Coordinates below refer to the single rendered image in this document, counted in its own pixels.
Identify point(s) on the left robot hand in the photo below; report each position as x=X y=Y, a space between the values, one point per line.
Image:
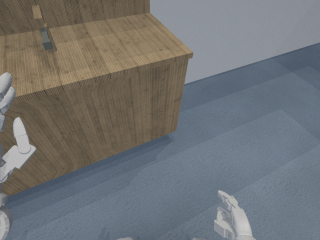
x=17 y=156

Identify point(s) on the counter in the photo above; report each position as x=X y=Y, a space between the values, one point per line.
x=114 y=80

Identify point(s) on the left robot forearm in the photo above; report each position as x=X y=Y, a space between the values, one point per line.
x=6 y=218

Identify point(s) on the tap lever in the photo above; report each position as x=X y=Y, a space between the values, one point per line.
x=46 y=41

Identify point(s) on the right robot hand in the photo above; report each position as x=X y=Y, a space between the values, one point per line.
x=233 y=224

